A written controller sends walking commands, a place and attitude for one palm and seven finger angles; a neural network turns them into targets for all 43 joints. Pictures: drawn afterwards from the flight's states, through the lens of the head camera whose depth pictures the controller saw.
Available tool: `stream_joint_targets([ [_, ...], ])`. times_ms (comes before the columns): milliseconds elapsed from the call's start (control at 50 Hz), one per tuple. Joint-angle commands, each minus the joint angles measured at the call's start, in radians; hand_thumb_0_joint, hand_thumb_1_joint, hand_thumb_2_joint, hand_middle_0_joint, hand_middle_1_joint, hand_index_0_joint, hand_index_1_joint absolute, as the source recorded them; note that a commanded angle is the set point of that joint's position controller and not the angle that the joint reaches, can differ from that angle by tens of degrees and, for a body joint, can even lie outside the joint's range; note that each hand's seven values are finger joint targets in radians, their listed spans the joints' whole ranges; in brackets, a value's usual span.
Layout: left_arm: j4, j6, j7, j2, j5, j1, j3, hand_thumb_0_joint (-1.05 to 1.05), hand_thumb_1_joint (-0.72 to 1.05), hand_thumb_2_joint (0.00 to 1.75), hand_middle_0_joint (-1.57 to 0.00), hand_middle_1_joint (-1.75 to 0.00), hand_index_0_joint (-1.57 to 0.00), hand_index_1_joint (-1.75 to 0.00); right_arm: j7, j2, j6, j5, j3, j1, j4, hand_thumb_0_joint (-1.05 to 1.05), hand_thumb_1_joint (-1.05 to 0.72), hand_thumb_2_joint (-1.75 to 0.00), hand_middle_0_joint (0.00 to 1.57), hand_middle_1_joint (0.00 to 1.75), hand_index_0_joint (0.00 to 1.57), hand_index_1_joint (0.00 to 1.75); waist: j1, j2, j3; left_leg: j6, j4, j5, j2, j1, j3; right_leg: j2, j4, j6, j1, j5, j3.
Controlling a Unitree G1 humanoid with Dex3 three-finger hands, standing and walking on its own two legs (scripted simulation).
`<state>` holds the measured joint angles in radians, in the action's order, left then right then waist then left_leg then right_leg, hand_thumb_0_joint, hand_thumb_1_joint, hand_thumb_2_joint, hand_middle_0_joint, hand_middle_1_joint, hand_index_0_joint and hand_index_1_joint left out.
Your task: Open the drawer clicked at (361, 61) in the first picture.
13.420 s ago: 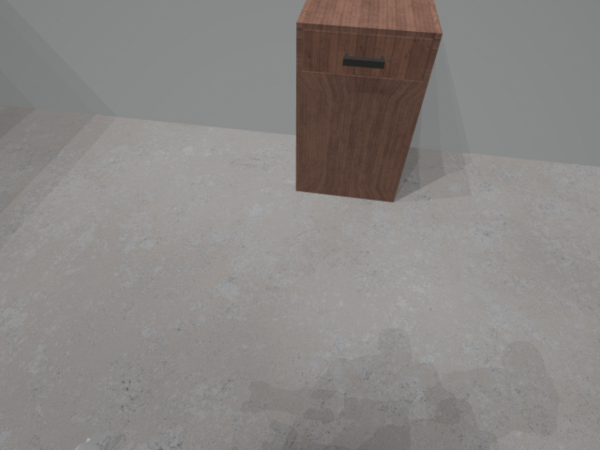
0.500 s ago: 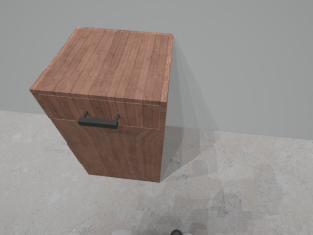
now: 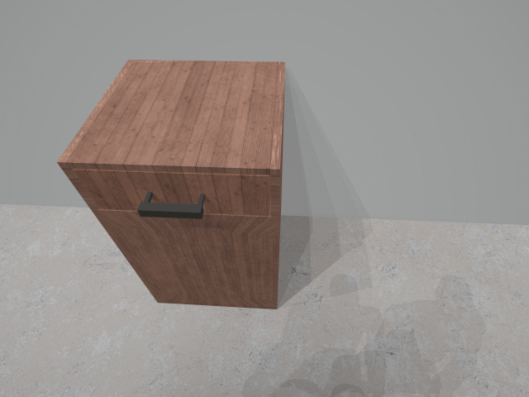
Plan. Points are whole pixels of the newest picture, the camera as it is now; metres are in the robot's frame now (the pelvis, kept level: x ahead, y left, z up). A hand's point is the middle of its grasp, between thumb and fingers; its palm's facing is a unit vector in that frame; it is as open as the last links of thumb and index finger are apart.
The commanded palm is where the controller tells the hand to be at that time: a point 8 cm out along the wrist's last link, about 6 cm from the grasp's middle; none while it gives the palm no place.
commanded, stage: look again from close up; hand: left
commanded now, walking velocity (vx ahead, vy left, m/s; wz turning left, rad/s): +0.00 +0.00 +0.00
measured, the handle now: (173, 203) +0.51 +0.25 -0.09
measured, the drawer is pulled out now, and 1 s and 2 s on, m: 0.00 0.00 0.00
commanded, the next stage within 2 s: raise the hand with hooked fingers in 0.62 s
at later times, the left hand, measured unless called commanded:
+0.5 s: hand out of the picture +0.03 +0.20 -0.17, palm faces +0.00 -0.98 -0.21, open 7.4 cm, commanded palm none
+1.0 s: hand (132, 338) +0.21 +0.22 -0.04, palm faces -0.04 -0.33 -0.94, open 7.9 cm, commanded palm +0.14 +0.24 -0.03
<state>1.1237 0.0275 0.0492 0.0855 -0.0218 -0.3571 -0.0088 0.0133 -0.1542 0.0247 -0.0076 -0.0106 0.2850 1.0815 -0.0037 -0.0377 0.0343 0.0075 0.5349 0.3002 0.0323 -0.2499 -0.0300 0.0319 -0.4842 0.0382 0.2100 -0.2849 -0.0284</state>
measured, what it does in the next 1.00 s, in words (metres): stands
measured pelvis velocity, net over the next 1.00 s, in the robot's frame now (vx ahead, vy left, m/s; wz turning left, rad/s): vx -0.01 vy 0.01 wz -0.05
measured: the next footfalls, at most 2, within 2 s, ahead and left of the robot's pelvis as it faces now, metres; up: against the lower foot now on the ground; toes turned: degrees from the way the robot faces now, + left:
none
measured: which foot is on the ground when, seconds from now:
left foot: down 0.00-1.00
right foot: down 0.00-1.00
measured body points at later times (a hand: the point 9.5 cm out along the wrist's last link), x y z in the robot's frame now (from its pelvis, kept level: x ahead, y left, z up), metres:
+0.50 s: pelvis +0.01 +0.02 +0.00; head +0.02 +0.02 +0.45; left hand +0.03 +0.25 -0.16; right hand +0.01 -0.20 -0.16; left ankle -0.01 +0.13 -0.74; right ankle -0.02 -0.09 -0.74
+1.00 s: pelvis -0.01 +0.01 -0.02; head +0.01 -0.02 +0.43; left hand +0.20 +0.24 +0.02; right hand +0.18 -0.23 -0.12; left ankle -0.01 +0.13 -0.74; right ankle -0.02 -0.09 -0.74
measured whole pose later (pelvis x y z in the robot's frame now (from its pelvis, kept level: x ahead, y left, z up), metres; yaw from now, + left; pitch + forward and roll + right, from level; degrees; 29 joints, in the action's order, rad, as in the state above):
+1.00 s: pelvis -0.01 +0.01 -0.02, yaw -3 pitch +8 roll +2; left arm 0.04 -0.04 0.36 0.28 -0.83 -0.38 -0.07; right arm -0.01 -0.25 -0.08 -0.04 -0.04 0.14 0.63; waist -0.02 -0.04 -0.12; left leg -0.01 0.70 0.37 0.00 -0.48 -0.09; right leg 0.00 -0.76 0.03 0.52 -0.39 0.02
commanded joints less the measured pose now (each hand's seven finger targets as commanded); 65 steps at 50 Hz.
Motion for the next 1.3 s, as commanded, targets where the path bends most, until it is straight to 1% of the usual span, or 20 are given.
stream_joint_targets([
  [0, -0.112, 0.032, 0.009, 0.190, 0.004, 0.021, 0.031, 0.00, 0.90, 0.90, -0.20, -0.30, -0.20, -0.30, -0.009, -0.046, -0.031, -0.010, -0.002, 0.080, -0.077, 0.00, -0.90, -0.90, 0.20, 0.30, 0.20, 0.30, 0.055, 0.054, 0.023, -0.022, 0.022, -0.026, 0.018, 0.047, 0.020, -0.190, 0.182, 0.064, 0.159, -0.100, 0.214],
  [80, -0.108, 0.018, 0.001, 0.163, 0.012, 0.002, 0.023, 0.00, 0.90, 0.90, -0.20, -0.30, -0.20, -0.30, 0.002, -0.069, -0.052, -0.009, 0.011, 0.094, -0.073, 0.00, -0.90, -0.90, 0.20, 0.30, 0.20, 0.30, 0.018, -0.027, 0.023, -0.045, -0.093, -0.104, 0.058, -0.021, 0.076, -0.105, 0.063, 0.030, 0.050, 0.019, 0.126],
  [120, -0.097, 0.010, -0.004, 0.156, 0.013, -0.011, 0.017, 0.00, 0.90, 0.90, -0.20, -0.30, -0.20, -0.30, 0.009, -0.078, -0.052, -0.008, 0.012, 0.069, -0.081, 0.00, -0.90, -0.90, 0.20, 0.30, 0.20, 0.30, 0.004, 0.005, 0.043, -0.048, -0.109, -0.088, 0.060, -0.044, 0.076, -0.102, 0.063, 0.022, 0.030, 0.033, 0.119],
  [680, -0.054, -0.005, -0.009, 0.169, 0.010, 0.013, 0.016, 0.00, 0.90, 0.90, -0.20, -0.30, -0.20, -0.30, 0.022, -0.108, -0.060, -0.006, 0.018, 0.049, 0.005, 0.00, -0.90, -0.90, 0.20, 0.30, 0.20, 0.30, 0.002, 0.016, 0.005, -0.052, -0.148, -0.318, 0.077, 0.087, 0.067, -0.114, 0.055, -0.005, -0.034, 0.233, 0.085],
  [700, -0.023, 0.014, 0.031, 0.194, -0.001, -0.059, 0.021, 0.00, 0.90, 0.90, -0.20, -0.30, -0.20, -0.30, 0.015, -0.141, -0.061, 0.009, 0.002, -0.055, -0.067, 0.00, -0.90, -0.90, 0.20, 0.30, 0.20, 0.30, -0.035, 0.060, 0.054, -0.019, 0.050, -0.397, 0.086, 0.013, 0.039, -0.175, 0.089, -0.025, 0.006, 0.561, 0.135],
  [720, -1.591, 0.168, 0.048, 0.527, -0.133, 0.725, 0.033, 0.00, 0.88, 0.89, -0.20, -0.32, -0.20, -0.32, 0.052, -0.276, -0.209, 0.057, -0.010, -0.010, -0.403, 0.00, -0.90, -0.90, 0.20, 0.30, 0.20, 0.30, 0.059, -0.239, -0.466, -0.046, -0.093, -0.586, -0.017, 0.291, 0.040, -0.059, -0.048, 0.018, -0.062, 0.517, 0.121],
  [740, -1.304, 0.079, 0.126, 0.452, -0.168, 0.262, 0.060, 0.00, 0.85, 0.88, -0.20, -0.33, -0.20, -0.33, 0.096, -0.194, -0.312, 0.037, -0.007, -0.073, -0.353, 0.00, -0.90, -0.90, 0.20, 0.30, 0.20, 0.30, -0.019, -0.351, -0.433, -0.023, -0.107, -0.783, 0.043, 0.401, 0.066, -0.033, -0.142, 0.021, 0.065, 0.165, 0.015],
  [760, -1.192, -0.085, 0.174, 0.224, -0.157, -0.007, -0.052, 0.00, 0.83, 0.87, -0.21, -0.34, -0.21, -0.34, 0.099, -0.152, -0.345, 0.060, -0.028, -0.088, -0.338, 0.00, -0.90, -0.90, 0.20, 0.30, 0.20, 0.30, 0.017, -0.259, -0.289, 0.016, -0.157, -0.716, 0.051, 0.263, 0.074, -0.020, -0.206, -0.010, 0.179, -0.057, -0.052],
  [780, -1.180, -0.109, 0.175, 0.119, -0.210, -0.010, -0.135, 0.00, 0.81, 0.86, -0.21, -0.36, -0.21, -0.36, 0.093, -0.146, -0.358, 0.056, -0.022, -0.082, -0.332, 0.00, -0.90, -0.90, 0.20, 0.30, 0.20, 0.30, 0.032, -0.162, -0.157, 0.003, -0.129, -0.631, 0.042, 0.181, 0.065, -0.024, -0.187, -0.015, 0.217, -0.048, -0.048],
  [800, -1.238, -0.103, 0.195, 0.201, -0.295, 0.058, -0.107, 0.00, 0.78, 0.85, -0.21, -0.37, -0.21, -0.37, 0.077, -0.183, -0.355, 0.035, -0.033, -0.128, -0.391, 0.00, -0.90, -0.90, 0.20, 0.30, 0.20, 0.30, 0.026, -0.090, -0.072, -0.002, -0.070, -0.495, 0.030, 0.078, 0.079, -0.031, -0.126, -0.007, 0.250, -0.014, -0.035],
  [820, -1.227, -0.098, 0.220, 0.256, -0.415, 0.046, -0.077, 0.00, 0.76, 0.84, -0.21, -0.39, -0.21, -0.39, 0.069, -0.216, -0.330, 0.005, -0.038, -0.122, -0.415, 0.00, -0.90, -0.90, 0.20, 0.30, 0.20, 0.30, 0.038, -0.016, -0.119, -0.013, -0.013, -0.385, 0.008, 0.010, 0.073, -0.023, -0.085, 0.005, 0.254, 0.055, -0.026],
  [880, -1.104, -0.107, 0.286, 0.223, -0.723, -0.260, -0.083, 0.00, 0.69, 0.81, -0.22, -0.43, -0.22, -0.43, 0.019, -0.213, -0.226, -0.035, -0.062, -0.165, -0.541, 0.00, -0.90, -0.90, 0.20, 0.30, 0.20, 0.30, -0.042, 0.186, -0.231, -0.012, 0.089, -0.390, -0.019, -0.103, 0.057, 0.010, -0.154, 0.022, 0.253, 0.105, -0.001],
  [900, -1.065, -0.105, 0.300, 0.164, -0.805, -0.318, -0.137, 0.00, 0.67, 0.80, -0.22, -0.45, -0.22, -0.45, -0.002, -0.215, -0.181, -0.047, -0.068, -0.207, -0.580, 0.00, -0.90, -0.90, 0.20, 0.30, 0.20, 0.30, -0.056, 0.242, -0.151, -0.010, 0.100, -0.301, -0.029, -0.179, 0.041, 0.015, -0.159, 0.026, 0.299, 0.075, 0.014],
  [940, -1.056, -0.060, 0.323, 0.186, -0.919, -0.366, -0.109, 0.00, 0.62, 0.78, -0.22, -0.48, -0.22, -0.48, -0.035, -0.208, -0.106, -0.048, -0.068, -0.258, -0.639, 0.00, -0.90, -0.90, 0.20, 0.30, 0.20, 0.30, -0.094, 0.276, -0.124, -0.009, 0.126, -0.158, -0.051, -0.276, 0.012, 0.009, -0.171, 0.037, 0.307, 0.051, 0.063],
  [980, -1.126, 0.006, 0.357, 0.295, -0.997, -0.323, -0.012, 0.00, 0.57, 0.76, -0.22, -0.51, -0.22, -0.51, -0.054, -0.195, -0.060, -0.040, -0.059, -0.293, -0.679, 0.00, -0.90, -0.90, 0.20, 0.30, 0.20, 0.30, -0.134, 0.221, -0.202, -0.009, 0.156, -0.136, -0.071, -0.322, 0.000, -0.007, -0.212, 0.043, 0.264, 0.106, 0.118],
  [1040, -1.218, 0.063, 0.429, 0.398, -1.084, -0.205, 0.091, 0.00, 0.50, 0.73, -0.23, -0.55, -0.23, -0.55, -0.056, -0.171, -0.018, -0.052, -0.050, -0.291, -0.715, 0.00, -0.90, -0.90, 0.20, 0.30, 0.20, 0.30, -0.142, 0.126, -0.294, -0.020, 0.218, -0.118, -0.089, -0.330, -0.007, -0.013, -0.256, 0.039, 0.289, 0.116, 0.161],
  [1100, -1.347, 0.098, 0.513, 0.454, -1.137, 0.026, 0.139, 0.00, 0.43, 0.70, -0.23, -0.60, -0.23, -0.60, -0.053, -0.164, 0.012, -0.076, -0.058, -0.286, -0.723, 0.00, -0.90, -0.90, 0.20, 0.30, 0.20, 0.30, -0.106, 0.004, -0.373, -0.027, 0.321, -0.107, -0.098, -0.263, 0.011, -0.021, -0.286, 0.045, 0.433, 0.035, 0.221],
  [1160, -1.442, 0.123, 0.543, 0.464, -1.092, 0.244, 0.131, 0.00, 0.36, 0.67, -0.24, -0.64, -0.24, -0.64, -0.036, -0.163, 0.020, -0.082, -0.064, -0.290, -0.709, 0.00, -0.90, -0.90, 0.20, 0.30, 0.20, 0.30, -0.026, 0.002, -0.421, -0.042, 0.403, -0.072, -0.092, -0.243, 0.037, -0.028, -0.296, 0.029, 0.508, 0.012, 0.233],
  [1220, -1.383, 0.104, 0.516, 0.452, -1.046, 0.225, 0.099, 0.00, 0.29, 0.64, -0.24, -0.69, -0.24, -0.69, -0.020, -0.174, 0.012, -0.075, -0.060, -0.290, -0.699, 0.00, -0.90, -0.90, 0.20, 0.30, 0.20, 0.30, -0.009, -0.018, -0.399, -0.048, 0.401, -0.043, -0.092, -0.266, 0.030, -0.029, -0.274, 0.019, 0.473, 0.017, 0.205],
  [1280, -1.309, 0.024, 0.451, 0.430, -1.010, 0.218, 0.051, 0.00, 0.22, 0.61, -0.25, -0.74, -0.25, -0.74, -0.005, -0.169, 0.021, -0.060, -0.045, -0.304, -0.688, 0.00, -0.90, -0.90, 0.20, 0.30, 0.20, 0.30, -0.006, 0.057, -0.361, -0.052, 0.346, -0.045, -0.091, -0.312, 0.018, -0.034, -0.227, 0.001, 0.350, 0.083, 0.187],
])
